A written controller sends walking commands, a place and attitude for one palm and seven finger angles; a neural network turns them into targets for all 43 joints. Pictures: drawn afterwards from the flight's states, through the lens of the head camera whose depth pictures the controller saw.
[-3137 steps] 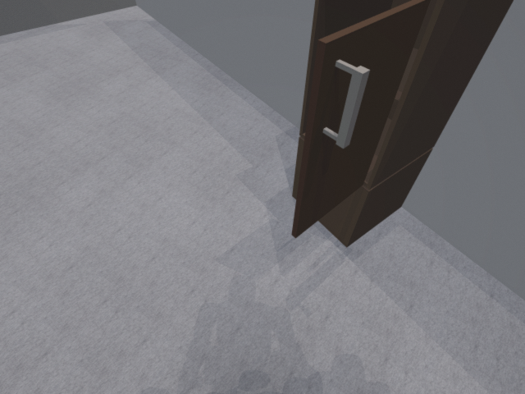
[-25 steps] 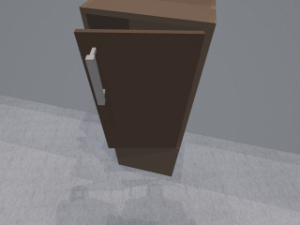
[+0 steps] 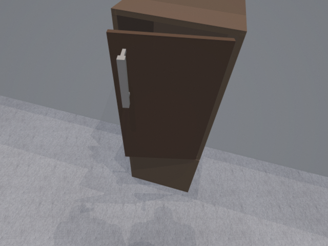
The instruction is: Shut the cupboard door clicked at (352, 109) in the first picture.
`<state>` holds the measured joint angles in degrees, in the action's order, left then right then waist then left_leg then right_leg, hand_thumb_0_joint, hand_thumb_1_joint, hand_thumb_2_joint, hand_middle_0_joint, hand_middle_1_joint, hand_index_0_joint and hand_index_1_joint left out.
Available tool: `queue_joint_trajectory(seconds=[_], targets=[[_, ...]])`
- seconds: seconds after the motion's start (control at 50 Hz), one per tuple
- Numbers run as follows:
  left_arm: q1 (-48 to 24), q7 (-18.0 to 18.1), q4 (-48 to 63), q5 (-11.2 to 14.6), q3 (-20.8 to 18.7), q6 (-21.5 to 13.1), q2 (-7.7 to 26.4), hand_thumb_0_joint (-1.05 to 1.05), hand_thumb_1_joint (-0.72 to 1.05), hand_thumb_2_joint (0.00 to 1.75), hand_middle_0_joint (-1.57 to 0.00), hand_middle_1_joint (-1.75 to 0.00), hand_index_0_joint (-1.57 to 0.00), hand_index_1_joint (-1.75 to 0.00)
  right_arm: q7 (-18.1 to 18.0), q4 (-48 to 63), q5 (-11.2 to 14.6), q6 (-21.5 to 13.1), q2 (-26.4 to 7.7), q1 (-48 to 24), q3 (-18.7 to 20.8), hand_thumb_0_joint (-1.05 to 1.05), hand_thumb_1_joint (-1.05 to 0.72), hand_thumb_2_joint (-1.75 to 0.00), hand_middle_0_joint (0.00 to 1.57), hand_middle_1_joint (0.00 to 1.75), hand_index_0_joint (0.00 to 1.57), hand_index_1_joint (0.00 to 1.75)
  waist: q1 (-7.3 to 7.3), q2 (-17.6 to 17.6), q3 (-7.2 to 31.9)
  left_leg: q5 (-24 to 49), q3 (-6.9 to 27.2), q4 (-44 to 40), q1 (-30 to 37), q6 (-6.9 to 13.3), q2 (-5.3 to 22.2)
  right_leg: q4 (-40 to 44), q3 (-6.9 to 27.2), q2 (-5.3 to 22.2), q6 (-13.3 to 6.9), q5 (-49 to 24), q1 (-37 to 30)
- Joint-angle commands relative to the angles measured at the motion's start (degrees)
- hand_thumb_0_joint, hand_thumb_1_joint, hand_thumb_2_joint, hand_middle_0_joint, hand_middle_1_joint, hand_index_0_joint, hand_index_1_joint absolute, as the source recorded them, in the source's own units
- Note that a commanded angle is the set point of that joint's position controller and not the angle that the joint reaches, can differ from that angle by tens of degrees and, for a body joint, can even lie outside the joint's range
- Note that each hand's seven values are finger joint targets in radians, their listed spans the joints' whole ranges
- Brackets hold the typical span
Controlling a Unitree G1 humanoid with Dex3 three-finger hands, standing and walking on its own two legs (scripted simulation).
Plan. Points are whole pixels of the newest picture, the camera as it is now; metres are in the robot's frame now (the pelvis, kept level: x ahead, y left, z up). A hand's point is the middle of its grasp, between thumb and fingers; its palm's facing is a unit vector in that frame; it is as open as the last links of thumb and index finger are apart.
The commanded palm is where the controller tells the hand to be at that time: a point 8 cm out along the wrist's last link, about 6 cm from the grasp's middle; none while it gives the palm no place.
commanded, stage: come to a stop and stand still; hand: left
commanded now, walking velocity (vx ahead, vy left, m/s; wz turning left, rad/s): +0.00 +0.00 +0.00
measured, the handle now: (125, 79) +0.53 +0.16 +0.12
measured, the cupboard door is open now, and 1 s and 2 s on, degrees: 14 14 14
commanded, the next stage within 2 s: look again from close up in 0.12 s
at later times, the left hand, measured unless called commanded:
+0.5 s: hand out of the picture +0.03 +0.19 -0.18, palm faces +0.03 -0.97 -0.22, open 7.4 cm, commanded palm none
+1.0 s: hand (97, 188) +0.24 +0.18 +0.00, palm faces +0.23 -0.97 -0.11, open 7.1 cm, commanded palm +0.14 +0.23 -0.05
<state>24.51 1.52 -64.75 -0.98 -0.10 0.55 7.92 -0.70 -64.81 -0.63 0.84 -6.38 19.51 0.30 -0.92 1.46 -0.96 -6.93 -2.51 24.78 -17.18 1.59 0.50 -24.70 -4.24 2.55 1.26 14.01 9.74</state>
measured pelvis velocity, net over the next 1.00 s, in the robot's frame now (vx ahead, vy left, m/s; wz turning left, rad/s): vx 0.03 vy -0.01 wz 0.00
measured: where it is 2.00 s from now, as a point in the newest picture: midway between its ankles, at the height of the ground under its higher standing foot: outside the picture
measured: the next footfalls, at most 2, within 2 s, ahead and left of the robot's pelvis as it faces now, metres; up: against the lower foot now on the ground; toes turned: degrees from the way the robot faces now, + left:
none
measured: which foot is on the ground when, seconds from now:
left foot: down 0.00-1.00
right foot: down 0.00-1.00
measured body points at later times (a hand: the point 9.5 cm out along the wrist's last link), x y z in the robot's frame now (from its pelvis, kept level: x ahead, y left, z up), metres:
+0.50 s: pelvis +0.02 +0.01 -0.01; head +0.02 +0.00 +0.44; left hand +0.03 +0.24 -0.16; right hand +0.02 -0.21 -0.17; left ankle +0.07 +0.10 -0.74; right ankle -0.01 -0.14 -0.74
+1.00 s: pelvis +0.03 -0.01 -0.02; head +0.04 -0.02 +0.43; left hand +0.23 +0.23 +0.01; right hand +0.17 -0.26 -0.12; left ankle +0.07 +0.10 -0.74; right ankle -0.01 -0.14 -0.74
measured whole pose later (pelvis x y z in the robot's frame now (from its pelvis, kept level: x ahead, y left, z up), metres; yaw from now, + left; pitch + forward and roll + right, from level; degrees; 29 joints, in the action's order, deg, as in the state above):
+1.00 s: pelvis +0.03 -0.01 -0.02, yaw +0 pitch +3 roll +0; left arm 23.8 2.2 -3.5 9.1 -6.3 -11.2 10.5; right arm -1.9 -43.6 1.4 -16.3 -12.6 14.8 1.2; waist 1.3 -0.9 4.1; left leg -15.9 -2.3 38.2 -25.8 0.8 0.4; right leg -38.4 -3.7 3.2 1.1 23.6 18.3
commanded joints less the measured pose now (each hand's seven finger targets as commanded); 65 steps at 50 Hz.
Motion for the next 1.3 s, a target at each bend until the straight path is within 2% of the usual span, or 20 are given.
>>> queue_joint_trajectory(seconds=[0.0, 0.18, 0.2, 0.22, 0.26, 0.42, 0.52, 0.76, 0.78, 0.8, 0.82, 0.84, 0.86, 0.88, 0.94, 1.02, 1.1, 1.16, 1.22, 1.28], targets=[[5.2, 0.4, 1.1, -0.1, -0.1, -1.3, 2.8, 0.00, 0.90, 0.90, -0.20, -0.30, -0.20, -0.30, -0.7, 2.1, 0.0, -0.9, -5.9, 1.8, 1.2, 0.00, -0.90, -0.90, 0.20, 0.30, 0.20, 0.30, 0.10, -1.8, -5.4, -18.0, 7.9, -9.1, -0.9, 0.1, 4.7, 6.6, 4.7, 2.3, -2.5, 10.2, 6.5], [6.6, 0.6, 0.5, -0.3, -0.1, -1.5, 1.4, 0.00, 0.90, 0.90, -0.20, -0.30, -0.20, -0.30, -0.8, 1.6, 0.1, -1.3, -4.9, 2.2, 1.2, 0.00, -0.90, -0.90, 0.20, 0.30, 0.20, 0.30, 0.01, -1.8, -4.9, -16.8, 7.9, -9.5, -0.6, 0.3, 5.1, 4.9, 4.5, 2.2, -2.4, 7.1, 6.5], [5.7, 2.3, 0.5, -1.5, 0.5, -2.5, 4.3, 0.00, 0.90, 0.90, -0.20, -0.30, -0.20, -0.30, 0.0, 6.1, -0.2, -1.6, -8.0, -5.7, 0.9, 0.00, -0.90, -0.90, 0.20, 0.30, 0.20, 0.30, -1.69, -2.9, -9.4, -12.4, 2.2, 3.5, -4.9, -2.6, 2.9, 7.2, 6.8, 4.2, -3.2, 2.3, 8.5], [1.8, 2.0, 3.5, -0.8, -0.4, -2.5, 7.4, 0.00, 0.90, 0.90, -0.20, -0.30, -0.20, -0.30, 0.5, 7.9, -0.1, -0.7, -5.0, -1.7, 1.2, 0.00, -0.90, -0.90, 0.20, 0.30, 0.20, 0.30, 2.82, -0.4, -5.4, -15.1, 2.0, 6.9, -0.3, -2.1, 1.4, 9.5, 9.8, 6.8, -4.3, 21.7, 15.2], [-2.4, 1.8, 5.1, -0.6, -1.1, -2.7, 7.7, 0.00, 0.90, 0.90, -0.20, -0.30, -0.20, -0.30, 0.7, 6.6, -0.7, -0.7, -5.2, 3.2, 1.2, 0.00, -0.90, -0.90, 0.20, 0.30, 0.20, 0.30, 5.01, -5.2, -3.6, -13.8, 3.0, 6.4, 2.1, -1.1, 2.1, 5.5, 6.3, 5.7, -4.6, 22.0, 17.0], [1.9, 1.1, 5.4, -0.5, -0.9, -2.1, 3.6, 0.00, 0.90, 0.90, -0.20, -0.30, -0.20, -0.30, 0.1, 9.5, -0.5, -1.9, -8.4, -1.3, 1.5, 0.00, -0.90, -0.90, 0.20, 0.30, 0.20, 0.30, -0.03, -2.7, -4.4, -20.7, 10.5, -6.4, -7.8, 2.1, 5.5, -2.7, 2.9, 1.2, -3.5, 8.5, 5.4], [-1.7, 1.1, 7.0, -0.2, -1.0, -2.5, 6.0, 0.00, 0.90, 0.90, -0.20, -0.30, -0.20, -0.30, 0.1, 8.3, -0.4, -2.5, -8.6, -0.2, 1.1, 0.00, -0.90, -0.90, 0.20, 0.30, 0.20, 0.30, 1.01, 1.8, -3.8, -7.7, 6.6, -3.0, -1.5, 1.4, 4.2, 0.3, 4.8, 3.1, -3.5, 4.6, 6.3], [-4.4, 0.9, 7.6, 0.0, -1.1, -2.3, 9.0, 0.00, 0.90, 0.90, -0.20, -0.30, -0.20, -0.30, -0.2, 6.9, -0.1, -3.1, -10.1, -4.0, 0.7, 0.00, -0.90, -0.90, 0.20, 0.30, 0.20, 0.30, 0.57, -0.9, 1.3, 6.7, 4.2, -0.1, 4.5, 1.0, 4.7, 0.5, 4.9, 4.1, -2.5, -8.1, 1.0], [-2.9, 3.0, 6.5, -0.6, -0.6, -2.1, 8.0, 0.00, 0.90, 0.90, -0.20, -0.30, -0.20, -0.30, -0.2, 10.0, 0.4, -2.7, -11.3, -5.5, 0.8, 0.00, -0.90, -0.90, 0.20, 0.30, 0.20, 0.30, 0.41, 1.6, -2.9, 7.7, 4.6, 7.5, 2.6, -0.3, 6.4, 2.6, 7.7, 4.8, -2.5, -11.1, 4.7], [-55.5, 3.9, 100.8, 4.9, -29.2, -17.9, 45.6, 0.00, 0.90, 0.90, -0.20, -0.30, -0.20, -0.30, -4.0, 25.9, 0.5, -13.2, -22.5, -4.6, 4.2, 0.00, -0.90, -0.90, 0.20, 0.30, 0.20, 0.30, 7.96, -2.4, 15.0, 10.5, 5.4, 7.7, 20.3, 0.4, 2.7, -7.2, 0.7, -0.8, -3.0, -15.2, 10.3], [-8.5, 1.8, 79.4, 6.9, -3.4, -13.3, 12.4, 0.00, 0.90, 0.90, -0.22, -0.32, -0.22, -0.32, -5.2, 26.9, 3.0, -17.5, -14.0, -7.9, 0.5, 0.00, -0.90, -0.90, 0.20, 0.30, 0.20, 0.30, 0.78, -21.8, 27.2, 20.5, 5.2, 4.9, 26.9, -1.1, 3.8, -11.9, -1.8, -2.6, -2.6, -5.0, 12.1], [-8.6, 4.7, 82.2, 9.7, -6.9, -10.9, 14.0, 0.00, 0.90, 0.90, -0.24, -0.34, -0.24, -0.34, -5.6, 24.6, 3.2, -19.5, -14.4, -8.8, 0.5, 0.00, -0.90, -0.90, 0.20, 0.30, 0.20, 0.30, 0.41, -18.5, 26.5, 24.9, 5.5, 3.0, 22.6, -4.4, 3.8, -11.1, -2.3, -3.8, -3.3, -2.3, 8.6], [6.4, 4.0, 66.5, 9.5, 0.2, -4.4, -0.8, 0.00, 0.90, 0.90, -0.25, -0.36, -0.25, -0.36, -3.7, 22.5, 3.2, -19.7, -11.8, -7.7, 0.7, 0.00, -0.90, -0.90, 0.20, 0.30, 0.20, 0.30, 1.89, -15.9, 18.1, 16.9, 6.3, 1.8, 15.7, -3.7, 3.2, -10.8, -1.9, -2.6, -1.9, 0.7, 13.1], [-4.6, 4.2, 76.0, 9.8, -2.8, -6.5, 4.3, 0.00, 0.90, 0.90, -0.27, -0.38, -0.27, -0.38, -2.4, 26.4, 2.9, -20.3, -13.6, -6.5, 2.5, 0.00, -0.90, -0.90, 0.20, 0.30, 0.20, 0.30, 2.80, -13.5, 10.4, 5.8, 6.9, 2.8, 8.6, -3.4, 2.5, -9.2, -1.5, -2.4, -2.2, -0.6, 13.2], [13.1, -0.2, 60.6, 10.9, -8.7, -14.8, 4.1, 0.00, 0.90, 0.90, -0.33, -0.44, -0.33, -0.44, -1.3, 30.1, 2.3, -20.7, -13.4, -10.3, 4.0, 0.00, -0.90, -0.90, 0.20, 0.30, 0.20, 0.30, 0.03, 1.7, -1.6, -5.4, 5.0, 9.1, -7.2, -2.3, -0.2, -9.0, -3.2, -3.4, -2.7, 3.6, 19.8], [19.0, -14.7, 56.1, 16.2, -10.8, -32.6, 1.9, 0.00, 0.90, 0.90, -0.40, -0.52, -0.40, -0.52, 0.9, 34.0, 1.0, -19.6, -13.4, -13.1, 5.7, 0.00, -0.90, -0.90, 0.20, 0.30, 0.20, 0.30, -2.82, 14.9, 5.3, -3.8, 2.8, 22.9, -18.9, -3.1, -0.7, -22.7, -2.4, -3.4, -2.6, -1.5, 27.7], [14.0, -21.9, 66.9, 19.8, -17.0, -33.3, 9.9, 0.00, 0.90, 0.90, -0.47, -0.60, -0.47, -0.60, 0.4, 41.5, 1.9, -19.1, -14.1, -14.9, 5.9, 0.00, -0.90, -0.90, 0.20, 0.30, 0.20, 0.30, -4.61, -0.1, 16.1, -5.9, 0.2, 28.0, -19.7, -1.7, -2.3, -25.5, 3.1, -1.9, -2.5, 0.5, 25.9], [1.6, -19.0, 83.5, 20.2, -19.1, -32.8, 14.3, 0.00, 0.90, 0.90, -0.53, -0.66, -0.53, -0.66, -1.2, 43.1, 1.9, -19.1, -13.4, -12.5, 5.3, 0.00, -0.90, -0.90, 0.20, 0.30, 0.20, 0.30, -2.25, -9.7, 22.6, -7.3, 1.5, 30.8, -17.7, -0.7, -1.3, -25.0, 6.5, -2.3, -2.1, 5.5, 28.7], [-6.0, -16.1, 93.9, 19.0, -15.8, -36.3, 14.0, 0.00, 0.90, 0.90, -0.58, -0.72, -0.58, -0.72, -2.6, 41.1, 1.8, -19.7, -12.5, -9.9, 4.4, 0.00, -0.90, -0.90, 0.20, 0.30, 0.20, 0.30, 1.34, -11.0, 21.4, -7.2, 3.0, 33.8, -16.4, 0.2, -0.1, -24.6, 7.9, -2.5, -2.0, 4.9, 32.2], [-8.4, -17.4, 91.9, 19.3, -11.3, -37.3, 11.9, 0.00, 0.90, 0.90, -0.64, -0.78, -0.64, -0.78, -4.2, 39.0, 2.0, -20.2, -13.2, -8.9, 3.7, 0.00, -0.90, -0.90, 0.20, 0.30, 0.20, 0.30, 4.52, -5.2, 15.4, -10.9, 4.2, 35.7, -20.1, 0.7, 0.9, -23.3, 8.5, -3.0, -1.4, 8.8, 35.6]])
